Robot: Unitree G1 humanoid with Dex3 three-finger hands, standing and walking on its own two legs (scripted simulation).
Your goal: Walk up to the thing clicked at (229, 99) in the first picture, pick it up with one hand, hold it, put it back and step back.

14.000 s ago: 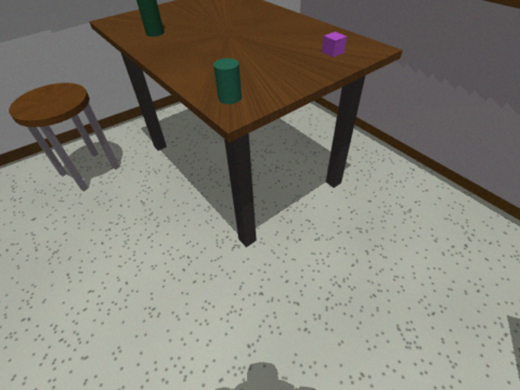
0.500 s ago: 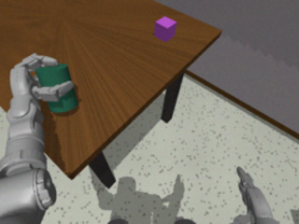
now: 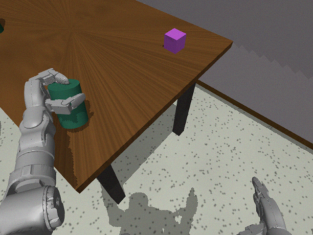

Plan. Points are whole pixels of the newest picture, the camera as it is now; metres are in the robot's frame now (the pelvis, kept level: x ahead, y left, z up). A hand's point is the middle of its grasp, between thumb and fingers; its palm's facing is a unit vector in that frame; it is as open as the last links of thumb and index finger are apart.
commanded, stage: settle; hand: left
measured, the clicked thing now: (69, 103) +0.46 +0.22 +0.07
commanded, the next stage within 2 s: lift in 0.12 s
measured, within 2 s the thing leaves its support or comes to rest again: neither
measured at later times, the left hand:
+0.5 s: hand (58, 86) +0.45 +0.21 +0.15, palm faces +0.22 -0.98 -0.01, open 7.2 cm
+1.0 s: hand (41, 83) +0.37 +0.20 +0.23, palm faces +0.21 -0.98 -0.02, open 7.1 cm
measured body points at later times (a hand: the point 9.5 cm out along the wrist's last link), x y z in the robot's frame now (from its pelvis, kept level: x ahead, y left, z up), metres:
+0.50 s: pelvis -0.01 +0.00 +0.01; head +0.03 +0.01 +0.46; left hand +0.43 +0.26 +0.15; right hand +0.15 -0.26 -0.04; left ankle +0.02 +0.12 -0.70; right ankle -0.03 -0.15 -0.70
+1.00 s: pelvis -0.02 -0.01 +0.02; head -0.03 -0.03 +0.47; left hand +0.35 +0.25 +0.23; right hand +0.16 -0.25 -0.04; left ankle +0.02 +0.12 -0.70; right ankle -0.03 -0.15 -0.70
